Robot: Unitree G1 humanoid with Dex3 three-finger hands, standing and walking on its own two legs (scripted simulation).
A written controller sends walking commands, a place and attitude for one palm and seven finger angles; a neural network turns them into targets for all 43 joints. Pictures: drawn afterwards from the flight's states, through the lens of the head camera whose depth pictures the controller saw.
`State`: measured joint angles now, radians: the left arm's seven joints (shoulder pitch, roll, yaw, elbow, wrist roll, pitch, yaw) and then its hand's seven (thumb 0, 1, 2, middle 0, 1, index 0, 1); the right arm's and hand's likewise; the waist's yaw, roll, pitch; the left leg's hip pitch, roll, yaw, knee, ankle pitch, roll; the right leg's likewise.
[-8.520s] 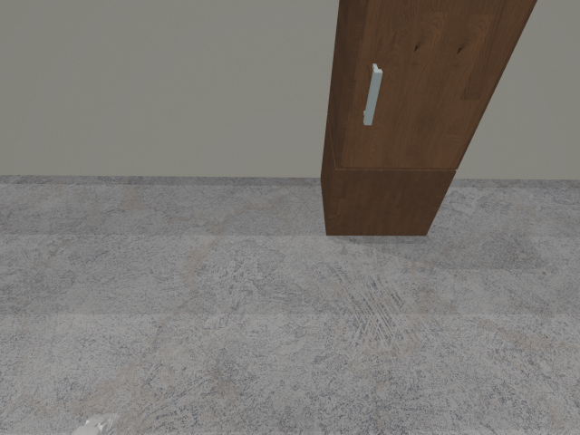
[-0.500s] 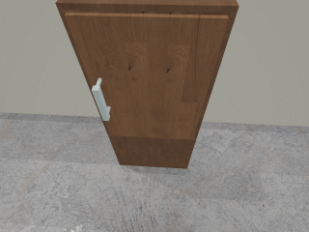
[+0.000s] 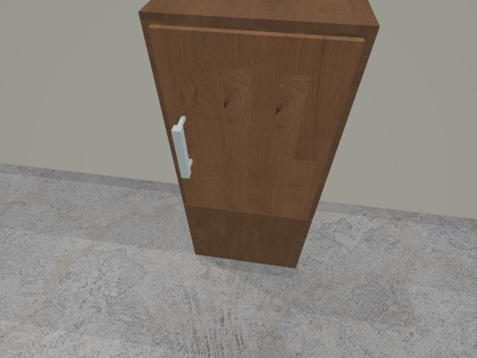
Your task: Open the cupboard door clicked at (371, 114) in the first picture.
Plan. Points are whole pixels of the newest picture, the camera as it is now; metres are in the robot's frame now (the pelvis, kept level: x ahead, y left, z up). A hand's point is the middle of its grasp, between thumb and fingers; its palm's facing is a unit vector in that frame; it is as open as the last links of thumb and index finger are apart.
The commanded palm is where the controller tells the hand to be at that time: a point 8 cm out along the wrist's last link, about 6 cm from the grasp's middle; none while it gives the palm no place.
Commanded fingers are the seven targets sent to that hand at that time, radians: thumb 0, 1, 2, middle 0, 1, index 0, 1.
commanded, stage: come to a stop and stand still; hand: left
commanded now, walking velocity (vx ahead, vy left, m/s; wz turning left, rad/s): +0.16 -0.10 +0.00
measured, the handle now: (184, 148) +0.61 +0.21 -0.05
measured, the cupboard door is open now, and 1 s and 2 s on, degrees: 0 0 0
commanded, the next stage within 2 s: look again from close up in 0.86 s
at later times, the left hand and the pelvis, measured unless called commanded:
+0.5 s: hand out of the picture +0.08 +0.16 -0.17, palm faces +0.06 -0.97 -0.23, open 7.2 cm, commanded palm none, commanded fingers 0.00 0.90 0.90 -0.20 -0.30 -0.20 -0.30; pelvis +0.04 -0.03 +0.00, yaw +2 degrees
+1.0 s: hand out of the picture +0.03 +0.13 -0.17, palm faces +0.07 -0.98 -0.19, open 7.3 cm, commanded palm none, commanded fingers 0.00 0.90 0.90 -0.20 -0.30 -0.20 -0.30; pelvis +0.05 -0.03 +0.00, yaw +2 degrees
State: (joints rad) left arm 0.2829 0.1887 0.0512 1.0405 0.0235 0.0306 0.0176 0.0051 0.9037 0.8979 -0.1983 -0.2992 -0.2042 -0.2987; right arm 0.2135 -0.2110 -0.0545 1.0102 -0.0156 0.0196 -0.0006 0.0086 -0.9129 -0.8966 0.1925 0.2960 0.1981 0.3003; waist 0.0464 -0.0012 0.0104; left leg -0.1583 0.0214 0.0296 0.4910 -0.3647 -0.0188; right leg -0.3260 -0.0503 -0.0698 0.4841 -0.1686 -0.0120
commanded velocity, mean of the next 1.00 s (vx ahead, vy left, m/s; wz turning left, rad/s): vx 0.02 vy -0.03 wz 0.00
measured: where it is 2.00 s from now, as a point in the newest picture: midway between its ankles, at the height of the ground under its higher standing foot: outside the picture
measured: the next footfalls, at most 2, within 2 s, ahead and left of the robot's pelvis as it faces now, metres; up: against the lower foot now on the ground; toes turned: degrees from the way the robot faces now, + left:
left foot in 0.02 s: +0.07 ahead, +0.10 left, +0.00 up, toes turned +5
right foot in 0.36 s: +0.09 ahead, -0.11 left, +0.00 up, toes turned -4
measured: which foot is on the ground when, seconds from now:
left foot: up 0.00-0.00, down 0.02-1.00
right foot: down 0.00-0.02, up 0.04-0.34, down 0.36-1.00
